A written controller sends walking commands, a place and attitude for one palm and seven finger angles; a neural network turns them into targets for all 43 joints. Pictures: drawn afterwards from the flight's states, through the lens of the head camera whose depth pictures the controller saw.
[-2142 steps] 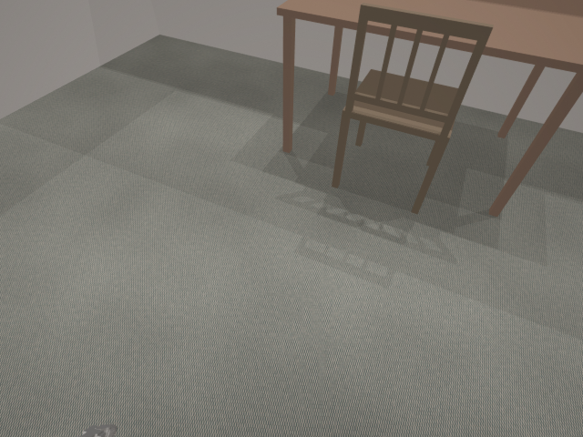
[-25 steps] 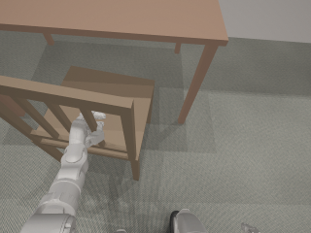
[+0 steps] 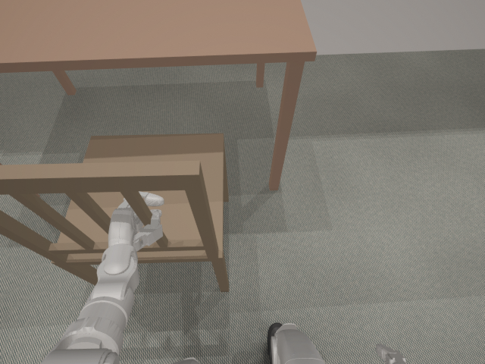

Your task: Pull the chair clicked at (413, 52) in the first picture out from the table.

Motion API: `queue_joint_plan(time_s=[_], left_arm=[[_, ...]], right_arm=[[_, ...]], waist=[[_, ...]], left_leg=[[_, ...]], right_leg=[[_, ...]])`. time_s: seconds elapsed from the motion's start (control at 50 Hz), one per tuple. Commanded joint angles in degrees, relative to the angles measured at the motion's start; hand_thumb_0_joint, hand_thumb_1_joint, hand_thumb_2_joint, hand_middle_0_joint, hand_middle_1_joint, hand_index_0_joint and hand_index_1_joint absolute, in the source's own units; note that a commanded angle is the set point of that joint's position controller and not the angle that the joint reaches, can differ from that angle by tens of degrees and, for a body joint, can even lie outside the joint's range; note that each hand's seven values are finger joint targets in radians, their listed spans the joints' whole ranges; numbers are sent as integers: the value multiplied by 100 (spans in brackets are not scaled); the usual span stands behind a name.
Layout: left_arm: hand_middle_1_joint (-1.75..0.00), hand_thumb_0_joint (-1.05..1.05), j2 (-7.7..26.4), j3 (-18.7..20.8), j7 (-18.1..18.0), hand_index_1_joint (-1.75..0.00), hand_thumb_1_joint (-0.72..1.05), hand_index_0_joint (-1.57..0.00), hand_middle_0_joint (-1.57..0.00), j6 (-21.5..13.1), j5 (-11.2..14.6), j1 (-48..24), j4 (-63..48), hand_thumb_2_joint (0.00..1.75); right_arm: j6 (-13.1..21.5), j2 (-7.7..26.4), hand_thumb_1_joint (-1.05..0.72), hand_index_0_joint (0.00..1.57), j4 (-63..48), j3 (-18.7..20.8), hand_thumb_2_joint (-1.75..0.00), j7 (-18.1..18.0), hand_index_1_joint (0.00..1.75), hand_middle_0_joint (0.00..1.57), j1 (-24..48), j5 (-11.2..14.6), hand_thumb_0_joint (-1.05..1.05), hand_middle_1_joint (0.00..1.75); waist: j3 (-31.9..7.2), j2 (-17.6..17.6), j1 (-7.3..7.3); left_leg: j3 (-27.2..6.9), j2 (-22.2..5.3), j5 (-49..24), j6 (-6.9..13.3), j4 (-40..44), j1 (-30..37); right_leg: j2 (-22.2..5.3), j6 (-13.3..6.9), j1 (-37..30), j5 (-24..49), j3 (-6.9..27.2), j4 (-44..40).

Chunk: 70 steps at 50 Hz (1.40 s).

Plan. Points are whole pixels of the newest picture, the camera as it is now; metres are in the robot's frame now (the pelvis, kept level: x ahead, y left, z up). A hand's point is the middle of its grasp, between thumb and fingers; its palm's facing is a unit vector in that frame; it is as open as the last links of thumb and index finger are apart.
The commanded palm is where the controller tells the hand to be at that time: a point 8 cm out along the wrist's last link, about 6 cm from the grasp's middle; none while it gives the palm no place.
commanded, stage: step backward, pulling the chair out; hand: left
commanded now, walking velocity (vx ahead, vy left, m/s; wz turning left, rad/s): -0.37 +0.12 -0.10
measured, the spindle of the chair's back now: (104, 221) +0.38 +0.27 -0.08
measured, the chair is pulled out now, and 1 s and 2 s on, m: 0.28 0.38 0.44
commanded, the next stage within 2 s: none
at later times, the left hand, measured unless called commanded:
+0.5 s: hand (177, 268) +0.28 +0.11 -0.05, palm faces -0.05 -0.98 -0.20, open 5.0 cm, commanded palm +0.27 +0.16 -0.04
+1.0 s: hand (177, 275) +0.27 +0.11 -0.05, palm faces -0.06 -0.97 -0.22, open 5.1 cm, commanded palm +0.26 +0.16 -0.04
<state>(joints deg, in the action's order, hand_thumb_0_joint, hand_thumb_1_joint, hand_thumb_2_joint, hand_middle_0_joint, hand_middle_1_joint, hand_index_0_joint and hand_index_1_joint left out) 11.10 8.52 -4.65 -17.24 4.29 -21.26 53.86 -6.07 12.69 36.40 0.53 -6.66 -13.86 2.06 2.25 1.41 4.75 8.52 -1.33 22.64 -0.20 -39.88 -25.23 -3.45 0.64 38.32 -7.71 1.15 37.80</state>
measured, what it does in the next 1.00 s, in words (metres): shifts its weight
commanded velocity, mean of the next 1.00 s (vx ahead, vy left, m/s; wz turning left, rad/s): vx -0.38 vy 0.02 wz -0.08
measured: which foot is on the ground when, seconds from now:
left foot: down 0.00-1.00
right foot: down 0.00-1.00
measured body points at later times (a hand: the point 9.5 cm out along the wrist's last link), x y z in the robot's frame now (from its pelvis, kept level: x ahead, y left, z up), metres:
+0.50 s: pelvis -0.05 +0.01 +0.00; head +0.01 -0.03 +0.45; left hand +0.28 +0.16 -0.04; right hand +0.03 -0.25 -0.14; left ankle -0.03 +0.11 -0.71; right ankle +0.11 -0.13 -0.71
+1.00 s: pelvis -0.07 +0.01 +0.00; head -0.01 -0.03 +0.45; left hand +0.27 +0.16 -0.04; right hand +0.01 -0.27 -0.13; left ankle -0.03 +0.11 -0.71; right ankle +0.08 -0.12 -0.71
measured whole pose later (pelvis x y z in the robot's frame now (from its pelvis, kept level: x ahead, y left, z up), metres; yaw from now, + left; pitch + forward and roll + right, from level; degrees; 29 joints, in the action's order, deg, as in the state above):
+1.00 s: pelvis -0.07 +0.01 +0.00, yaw -2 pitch +2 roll +4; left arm 7.2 -0.4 -5.9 -14.3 1.8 -20.6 55.9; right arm -1.0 16.0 38.0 0.5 -7.8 -15.6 2.2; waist 4.7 -0.2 3.3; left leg 10.4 0.5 15.3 1.7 -36.1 -22.5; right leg -3.8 1.2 33.6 -4.6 3.9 34.6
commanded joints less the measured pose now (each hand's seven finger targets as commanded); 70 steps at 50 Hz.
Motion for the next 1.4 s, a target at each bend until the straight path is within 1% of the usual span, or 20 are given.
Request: queue_joint_plan(time_s=[0.0,0.08,0.2,0.34,0.38,0.44,0.52,0.58,0.64,0.68,0.82,1.0,1.04,1.08,1.16,1.2,1.24,1.3,1.34,1.38], left_arm=[[-145,0,1134,-207,-152,-145,90,-50,-50,-121,-340,-1216,-1161,90],[-145,0,942,-427,-188,-145,90,-50,-50,-134,-335,-1307,-1155,90],[-145,0,578,-803,-194,-145,90,-50,-50,-138,-361,-1710,-1170,90],[-145,0,634,-826,-174,-145,90,-50,-50,-71,-366,-1826,-870,90],[-145,0,573,-850,-163,-145,90,-50,-50,-76,-398,-1794,-795,90],[-145,0,575,-798,-178,-145,90,-50,-50,-94,-433,-1701,-739,90],[-145,0,349,-918,-172,-145,90,-50,-50,-112,-423,-1630,-951,90],[-145,0,309,-922,-172,-145,90,-50,-50,-24,-409,-1750,-1194,90],[-145,0,241,-955,-147,-145,90,-50,-50,52,-441,-1855,-1046,90],[-145,0,359,-899,-139,-145,90,-50,-50,33,-423,-1853,-1072,90],[-145,0,562,-730,-132,-145,90,-50,-50,-52,-395,-1538,-788,90],[-145,0,355,-912,-191,-145,90,-50,-50,-81,-433,-1646,-1221,90],[-145,0,579,-783,-198,-145,90,-50,-50,-13,-448,-1687,-1193,90],[-145,0,435,-958,-147,-145,90,-50,-50,29,-460,-1758,-1197,90],[-145,0,730,-749,-170,-145,90,-50,-50,63,-460,-1605,-884,90],[-145,0,682,-744,-171,-145,90,-50,-50,90,-479,-1648,-849,90],[-145,0,612,-781,-173,-145,90,-50,-50,115,-473,-1573,-773,90],[-145,0,403,-946,-154,-145,90,-50,-50,74,-484,-1522,-1100,90],[-145,0,336,-975,-179,-145,90,-50,-50,84,-442,-1579,-1262,90],[-145,0,292,-993,-164,-145,90,-50,-50,137,-436,-1688,-1345,90]], right_arm=[[123,811,-90,20,-498,252,-90,-170,30,20,-314,37,0,30],[203,852,-90,20,-537,192,-90,-213,30,20,-165,88,0,30],[376,861,-90,20,-640,104,-90,-277,30,20,-78,119,0,30],[504,845,-90,20,-411,167,-90,-228,30,20,-508,46,0,30],[557,804,-90,20,-304,159,-90,-147,30,20,-557,38,0,30],[618,861,-90,20,-247,126,-90,-129,30,20,-424,4,0,30],[651,870,-90,20,-555,41,-90,-203,30,20,-126,88,0,30],[632,802,-90,20,-598,46,-90,-252,30,20,-44,38,0,30],[635,828,-90,20,-474,114,-90,-254,30,20,-131,-69,0,30],[589,812,-90,20,-371,167,-90,-248,30,20,-244,-37,0,30],[638,743,-90,20,-241,197,-90,-145,30,20,-473,-56,0,30],[738,780,-90,20,-609,46,-90,-248,30,20,5,47,0,30],[731,826,-90,20,-504,115,-90,-280,30,20,-91,-4,0,30],[721,802,-90,20,-446,107,-90,-249,30,20,-140,-48,0,30],[679,793,-90,20,-191,218,-90,-174,30,20,-583,-55,0,30],[695,762,-90,20,-148,171,-90,-107,30,20,-461,-53,0,30],[704,823,-90,20,-86,141,-90,-111,30,20,-380,-55,0,30],[656,895,-90,20,-421,60,-90,-178,30,20,-24,-6,0,30],[647,844,-90,20,-623,35,-90,-208,30,20,203,35,0,30],[674,775,-90,20,-537,26,-90,-226,30,20,133,-17,0,30]], waist=[[-2720,124,-202],[-2282,-171,-248],[-1645,-778,-331],[-1565,948,-301],[-1817,1019,-262],[-1985,406,-259],[-1804,-450,-390],[-1686,-658,-406],[-1189,-311,-341],[-1635,34,-313],[-1936,955,-247],[-1563,-755,-377],[-1722,-291,-365],[-1356,-280,-308],[-1827,1120,-252],[-2061,1056,-238],[-2109,722,-176],[-1912,-633,-306],[-1621,-1032,-404],[-1501,-947,-417]], left_leg=[[-614,-235,-100,-108,591,407],[-662,-353,208,46,1153,457],[-787,-822,295,226,1648,-336],[-615,-110,1082,111,441,346],[-570,28,798,75,302,801],[-713,-127,524,116,985,828],[-996,-954,323,323,1898,-114],[-1039,-1227,-907,362,1634,-160],[-1008,-1093,-857,224,1401,-356],[-864,-960,-693,141,1066,-38],[-699,-130,691,66,379,902],[-1067,-1247,-66,374,1824,-244],[-921,-1120,-878,255,1337,-24],[-752,-789,63,134,1121,-163],[-639,-17,819,-6,-120,872],[-738,51,625,-33,-175,1067],[-808,-101,104,-1,639,1229],[-1200,-977,-402,242,1806,549],[-1408,-1507,349,486,2274,-307],[-1355,-1666,-1213,564,1802,50]], right_leg=[[-1033,-364,-2288,1934,1121,-675],[-726,-177,-2030,258,817,-1005],[-299,-110,-2130,-236,427,58],[-894,-356,-1241,-1493,1612,-1712],[-1123,-425,-1347,-1522,1768,-2135],[-923,-311,-1730,-849,1286,-1724],[-249,-86,-2211,-565,385,101],[-219,-151,-2264,433,412,863],[-341,-235,-2078,866,634,667],[-499,-309,-2074,1114,891,512],[-1096,-485,-1406,-821,1765,-1713],[-178,-150,-2193,-262,370,583],[-330,-183,-2295,713,595,446],[-616,-322,-1873,395,1013,43],[-1317,-605,-1306,-838,2017,-1986],[-1461,-681,-1660,-375,1885,-2075],[-1220,-526,-1898,306,1405,-1699],[-291,-97,-2101,-241,361,-323],[-50,-107,-2397,-875,74,650],[-99,-140,-2256,-283,57,839]])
